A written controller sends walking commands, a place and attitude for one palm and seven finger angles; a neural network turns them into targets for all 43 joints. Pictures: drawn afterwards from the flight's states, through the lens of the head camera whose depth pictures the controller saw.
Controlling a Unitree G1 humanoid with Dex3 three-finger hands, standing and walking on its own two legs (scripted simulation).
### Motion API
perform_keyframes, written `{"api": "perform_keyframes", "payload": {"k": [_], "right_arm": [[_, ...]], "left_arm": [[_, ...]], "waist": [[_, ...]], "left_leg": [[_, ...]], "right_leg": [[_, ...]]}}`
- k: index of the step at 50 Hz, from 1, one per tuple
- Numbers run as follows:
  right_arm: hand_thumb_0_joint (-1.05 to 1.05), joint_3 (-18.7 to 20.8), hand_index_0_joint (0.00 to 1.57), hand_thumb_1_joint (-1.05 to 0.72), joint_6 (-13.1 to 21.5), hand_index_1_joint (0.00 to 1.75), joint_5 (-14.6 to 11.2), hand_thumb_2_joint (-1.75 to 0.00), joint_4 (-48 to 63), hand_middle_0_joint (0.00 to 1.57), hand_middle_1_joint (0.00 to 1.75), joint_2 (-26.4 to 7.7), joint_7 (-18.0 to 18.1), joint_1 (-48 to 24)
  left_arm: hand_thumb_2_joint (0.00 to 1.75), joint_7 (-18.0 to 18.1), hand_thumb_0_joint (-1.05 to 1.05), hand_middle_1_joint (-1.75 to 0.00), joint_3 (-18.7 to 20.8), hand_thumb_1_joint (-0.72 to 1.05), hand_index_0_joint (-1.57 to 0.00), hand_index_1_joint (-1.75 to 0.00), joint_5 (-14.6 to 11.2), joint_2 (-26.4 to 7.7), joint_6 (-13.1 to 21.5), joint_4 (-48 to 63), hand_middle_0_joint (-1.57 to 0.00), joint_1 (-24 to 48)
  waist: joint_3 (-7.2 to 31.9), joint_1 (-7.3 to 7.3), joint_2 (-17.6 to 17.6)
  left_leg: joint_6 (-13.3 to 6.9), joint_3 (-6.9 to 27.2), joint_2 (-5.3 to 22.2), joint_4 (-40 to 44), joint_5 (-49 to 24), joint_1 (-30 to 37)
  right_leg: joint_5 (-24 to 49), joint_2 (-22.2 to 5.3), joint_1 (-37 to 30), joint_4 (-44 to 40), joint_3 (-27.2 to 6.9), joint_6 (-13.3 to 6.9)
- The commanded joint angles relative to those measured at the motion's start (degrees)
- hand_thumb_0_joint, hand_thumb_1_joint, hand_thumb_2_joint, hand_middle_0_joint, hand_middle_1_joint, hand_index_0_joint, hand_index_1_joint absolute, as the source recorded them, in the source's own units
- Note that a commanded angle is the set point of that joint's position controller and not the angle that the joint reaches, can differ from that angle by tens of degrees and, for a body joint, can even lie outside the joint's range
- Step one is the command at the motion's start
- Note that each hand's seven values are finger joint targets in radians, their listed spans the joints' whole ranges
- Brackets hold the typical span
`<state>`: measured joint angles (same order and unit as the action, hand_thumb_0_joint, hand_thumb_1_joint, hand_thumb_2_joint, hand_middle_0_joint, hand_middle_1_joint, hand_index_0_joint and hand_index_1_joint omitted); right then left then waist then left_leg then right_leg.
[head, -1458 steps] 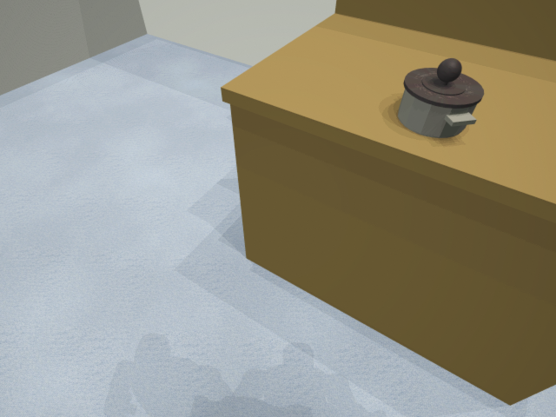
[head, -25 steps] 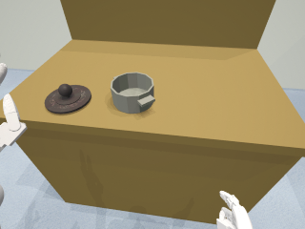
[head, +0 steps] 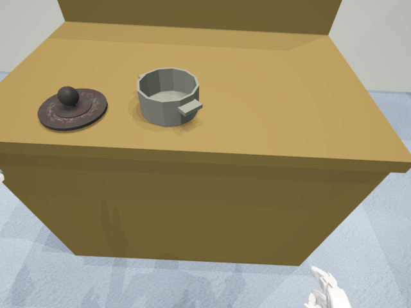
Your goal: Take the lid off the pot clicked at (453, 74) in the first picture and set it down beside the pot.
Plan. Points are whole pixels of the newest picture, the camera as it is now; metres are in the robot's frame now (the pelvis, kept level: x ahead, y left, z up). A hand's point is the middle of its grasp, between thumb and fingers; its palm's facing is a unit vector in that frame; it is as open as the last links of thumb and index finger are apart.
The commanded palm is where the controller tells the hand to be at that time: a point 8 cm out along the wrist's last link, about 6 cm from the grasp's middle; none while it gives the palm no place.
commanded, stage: step back with the hand held close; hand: left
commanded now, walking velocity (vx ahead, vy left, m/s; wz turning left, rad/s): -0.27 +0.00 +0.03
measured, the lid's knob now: (68, 96) +0.54 +0.38 +0.11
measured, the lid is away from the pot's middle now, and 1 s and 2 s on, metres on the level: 0.24 0.24 0.24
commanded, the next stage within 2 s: stop stepping back and stand still in 0.74 s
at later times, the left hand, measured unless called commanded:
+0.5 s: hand out of the picture +0.10 +0.27 +0.29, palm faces +0.54 -0.76 -0.35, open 7.4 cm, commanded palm +0.03 +0.31 +0.28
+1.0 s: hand out of the picture -0.01 +0.30 +0.25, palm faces +0.24 -0.87 -0.44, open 7.4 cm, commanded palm -0.08 +0.36 +0.28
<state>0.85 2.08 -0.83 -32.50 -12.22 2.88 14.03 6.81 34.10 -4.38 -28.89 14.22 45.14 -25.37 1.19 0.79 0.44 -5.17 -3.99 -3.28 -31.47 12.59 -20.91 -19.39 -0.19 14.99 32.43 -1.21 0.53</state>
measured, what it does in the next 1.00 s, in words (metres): walks backwards: right foot, then left foot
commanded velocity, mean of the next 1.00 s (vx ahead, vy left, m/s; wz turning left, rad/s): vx -0.24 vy -0.03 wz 0.05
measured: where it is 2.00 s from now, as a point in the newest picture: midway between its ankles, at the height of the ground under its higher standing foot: outside the picture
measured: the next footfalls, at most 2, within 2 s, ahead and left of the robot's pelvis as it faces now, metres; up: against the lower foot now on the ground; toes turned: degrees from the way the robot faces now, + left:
right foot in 0.60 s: -0.16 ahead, -0.14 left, +0.00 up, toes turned -3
left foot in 0.74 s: -0.03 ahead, +0.09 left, +0.00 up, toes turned -6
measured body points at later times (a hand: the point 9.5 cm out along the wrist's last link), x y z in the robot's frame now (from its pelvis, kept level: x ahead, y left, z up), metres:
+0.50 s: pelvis -0.09 +0.03 +0.01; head -0.08 +0.06 +0.46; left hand +0.07 +0.31 +0.31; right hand +0.07 -0.20 -0.06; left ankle +0.04 +0.06 -0.73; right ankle -0.17 -0.13 -0.68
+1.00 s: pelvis -0.24 +0.09 +0.02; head -0.21 +0.15 +0.46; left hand -0.03 +0.35 +0.27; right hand -0.13 -0.15 -0.05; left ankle -0.08 +0.10 -0.72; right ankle -0.28 -0.04 -0.66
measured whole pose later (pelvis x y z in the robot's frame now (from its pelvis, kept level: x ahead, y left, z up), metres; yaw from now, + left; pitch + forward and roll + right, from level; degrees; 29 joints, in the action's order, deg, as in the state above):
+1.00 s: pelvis -0.24 +0.09 +0.02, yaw -5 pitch +2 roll -5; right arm 0.6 4.7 -0.6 -32.4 -7.6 0.1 15.7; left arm 5.6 32.3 -6.5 -30.8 7.3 50.3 -31.2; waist -0.4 -4.1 3.0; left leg 1.2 0.2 -2.0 -15.3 5.6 -24.0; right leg -26.6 6.6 25.5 53.9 -0.1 0.1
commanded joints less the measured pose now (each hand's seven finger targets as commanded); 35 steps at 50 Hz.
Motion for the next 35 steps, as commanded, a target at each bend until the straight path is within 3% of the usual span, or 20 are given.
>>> {"api": "perform_keyframes", "payload": {"k": [1,3,5,8,10,13,15,16,17,20,23,26,28,29,30,31,32,33,34,35], "right_arm": [[0.00,3.30,0.20,-0.90,3.53,0.30,-0.29,-0.90,6.97,0.20,0.30,-7.97,0.59,-5.20],[0.00,4.01,0.20,-0.90,2.91,0.30,-0.87,-0.90,6.13,0.20,0.30,-7.44,0.37,-4.75],[0.00,4.04,0.20,-0.90,2.49,0.30,-1.15,-0.90,6.98,0.20,0.30,-7.14,0.21,-5.00],[0.00,3.28,0.20,-0.90,1.87,0.30,-1.34,-0.90,7.94,0.20,0.30,-6.36,0.01,-5.87],[0.00,2.91,0.20,-0.90,2.05,0.30,-1.24,-0.90,8.50,0.20,0.30,-6.40,0.42,-6.82],[0.00,1.98,0.20,-0.90,3.68,0.30,-0.44,-0.90,9.46,0.20,0.30,-7.39,1.57,-8.41],[0.00,2.21,0.20,-0.90,5.21,0.30,0.39,-0.90,9.02,0.20,0.30,-7.76,1.90,-7.94],[0.00,2.38,0.20,-0.90,5.83,0.30,1.25,-0.90,8.44,0.20,0.30,-7.61,1.83,-7.15],[0.00,2.41,0.20,-0.90,6.50,0.30,1.52,-0.90,7.70,0.20,0.30,-6.63,1.58,-6.53],[0.00,4.13,0.20,-0.90,7.09,0.30,0.82,-0.90,5.66,0.20,0.30,-6.06,0.46,-5.46],[0.00,4.15,0.20,-0.90,6.92,0.30,0.58,-0.90,6.34,0.20,0.30,-5.48,-0.29,-5.15],[0.00,3.78,0.20,-0.90,6.35,0.30,1.35,-0.90,5.51,0.20,0.30,-5.32,-0.60,-4.53],[0.00,3.29,0.20,-0.90,5.17,0.30,1.49,-0.90,4.26,0.20,0.30,-5.08,-0.25,-3.39],[0.00,3.11,0.20,-0.90,5.00,0.30,1.24,-0.90,3.28,0.20,0.30,-4.75,0.17,-3.31],[0.00,2.39,0.20,-0.90,5.28,0.30,1.19,-0.90,3.40,0.20,0.30,-4.45,0.61,-5.26],[0.00,1.28,0.20,-0.90,5.66,0.30,1.52,-0.90,4.02,0.20,0.30,-4.19,0.93,-7.12],[0.00,1.03,0.20,-0.90,6.30,0.30,2.05,-0.90,2.92,0.20,0.30,-4.00,0.45,-7.41],[0.00,2.79,0.20,-0.90,5.77,0.30,0.51,-0.90,2.82,0.20,0.30,-4.18,1.05,-7.10],[0.00,2.13,0.20,-0.90,5.10,0.30,0.03,-0.90,3.94,0.20,0.30,-4.13,1.29,-7.97],[0.00,1.39,0.20,-0.90,4.66,0.30,-0.14,-0.90,4.14,0.20,0.30,-5.03,1.73,-8.42]], "left_arm": [[0.90,1.36,0.00,-0.30,3.83,0.90,-0.20,-0.30,-0.32,-8.11,2.28,1.63,-0.20,8.51],[0.90,1.38,0.00,-0.30,3.70,0.90,-0.20,-0.30,-0.12,-8.32,2.33,1.21,-0.20,7.11],[0.90,1.21,0.00,-0.30,4.47,0.90,-0.20,-0.30,-0.50,-9.05,2.83,3.58,-0.20,4.35],[0.90,1.64,0.00,-0.30,4.36,0.90,-0.20,-0.30,-0.77,-9.61,3.26,7.44,-0.20,0.77],[0.90,2.09,0.00,-0.30,4.23,0.90,-0.20,-0.30,-0.51,-10.14,3.62,9.84,-0.20,1.46],[0.90,2.95,0.00,-0.30,4.67,0.90,-0.20,-0.30,0.00,-10.66,5.00,11.85,-0.20,4.56],[0.90,3.11,0.00,-0.30,5.63,0.90,-0.20,-0.30,0.45,-9.98,5.51,10.10,-0.20,6.72],[0.90,3.23,0.00,-0.30,5.71,0.90,-0.20,-0.30,0.65,-10.02,5.31,9.36,-0.20,9.97],[0.90,3.42,0.00,-0.30,5.01,0.90,-0.20,-0.30,0.12,-10.02,5.63,10.04,-0.20,12.67],[0.90,3.30,0.00,-0.30,4.97,0.90,-0.20,-0.30,-0.36,-8.93,4.14,3.61,-0.20,8.74],[0.90,2.54,0.00,-0.30,2.71,0.90,-0.20,-0.30,-0.87,-7.51,3.35,5.47,-0.20,5.66],[0.90,1.86,0.00,-0.30,1.11,0.90,-0.20,-0.30,-1.25,-8.13,4.15,8.85,-0.20,6.97],[0.90,1.76,0.00,-0.30,1.06,0.90,-0.20,-0.30,-0.75,-10.39,5.02,10.93,-0.20,8.07],[0.90,1.76,0.00,-0.30,1.08,0.90,-0.20,-0.30,-0.42,-11.39,5.90,11.65,-0.20,9.59],[0.90,1.90,0.00,-0.30,2.52,0.90,-0.20,-0.30,-0.24,-13.69,6.49,12.52,-0.20,10.44],[0.90,2.07,0.00,-0.30,4.33,0.90,-0.20,-0.30,-0.04,-15.27,6.91,12.00,-0.20,12.39],[0.90,1.36,0.00,-0.30,4.10,0.90,-0.20,-0.30,0.46,-14.96,7.25,10.76,-0.20,15.98],[0.90,0.80,0.00,-0.30,3.90,0.90,-0.20,-0.30,0.16,-13.41,5.86,10.15,-0.20,15.19],[0.90,0.29,0.00,-0.30,1.76,0.90,-0.20,-0.30,-0.20,-10.14,4.46,7.60,-0.20,14.58],[0.90,-0.04,0.00,-0.30,0.83,0.90,-0.20,-0.30,-0.26,-9.49,3.37,5.05,-0.20,16.64]], "waist": [[2.90,-2.59,1.02],[9.63,-2.67,4.91],[10.84,-2.52,5.92],[6.96,-2.73,3.40],[3.51,-2.73,2.00],[-1.13,-2.09,-9.05],[0.20,-1.79,-19.29],[0.05,-2.08,-19.27],[0.23,-2.18,-17.05],[6.21,-1.24,-7.40],[10.69,-1.35,-10.91],[13.17,-1.58,-12.72],[13.04,-2.59,-5.06],[12.24,-3.19,1.22],[10.36,-2.74,4.74],[7.72,-1.80,4.97],[8.64,-2.09,6.52],[5.82,-2.46,14.77],[0.99,-3.47,14.14],[-2.95,-4.62,6.70]], "left_leg": [[2.40,12.84,10.85,3.65,-4.69,2.22],[3.27,10.22,9.65,-1.99,-13.12,9.39],[3.38,9.09,7.85,-6.17,-4.68,11.91],[4.01,8.68,5.95,-8.94,5.35,9.49],[4.06,9.60,6.21,-8.14,7.02,9.26],[2.36,17.27,12.36,9.79,9.91,0.59],[0.39,26.42,20.25,26.44,28.62,-13.33],[0.20,28.58,21.79,29.40,32.39,-17.78],[0.64,28.99,21.81,28.34,28.30,-15.18],[0.30,20.68,18.20,22.55,16.26,-1.44],[3.77,16.59,16.08,24.24,15.15,5.09],[8.91,14.70,15.46,23.04,12.95,7.55],[9.14,9.35,11.38,7.67,7.52,12.12],[8.46,7.12,8.11,-7.12,2.82,16.85],[7.56,6.32,4.78,-17.92,6.07,14.66],[7.37,5.31,3.47,-24.82,11.86,7.48],[7.16,8.07,4.14,-29.68,13.46,5.50],[6.41,10.38,5.05,-27.53,12.66,2.61],[6.25,10.20,6.20,-19.80,10.21,2.25],[6.76,9.11,5.78,-5.96,3.24,3.47]], "right_leg": [[17.39,-5.68,0.53,-9.05,-6.71,-3.60],[25.47,-8.04,0.17,-9.32,-7.40,-3.96],[21.23,-10.81,3.58,-11.61,-8.26,-5.14],[12.66,-13.19,8.62,-14.21,-9.24,-6.62],[5.77,-12.32,13.71,-14.62,-8.07,-6.37],[-0.39,-2.36,10.56,-6.34,-1.61,-2.75],[-6.20,4.86,-2.03,14.20,0.23,-1.11],[-8.37,6.06,-3.74,23.45,-1.30,-1.07],[-9.84,5.60,-0.11,26.09,-3.27,-1.41],[-10.58,5.03,3.00,19.58,-0.68,-1.26],[-11.95,5.11,-0.10,7.53,3.54,-2.09],[-8.40,3.44,-4.81,-7.89,3.67,-4.18],[-1.84,-4.45,0.94,-18.17,-2.72,-7.59],[3.73,-11.99,9.22,-22.19,-7.51,-9.47],[12.55,-18.98,13.03,-24.11,-10.81,-10.86],[27.45,-20.46,10.35,-20.74,-8.26,-10.87],[29.90,-21.12,11.40,-18.05,-6.63,-10.90],[30.94,-18.22,9.01,-15.09,-3.02,-9.91],[30.42,-15.77,9.07,-11.89,-0.85,-8.04],[28.02,-11.84,9.84,-5.98,1.34,-4.81]]}}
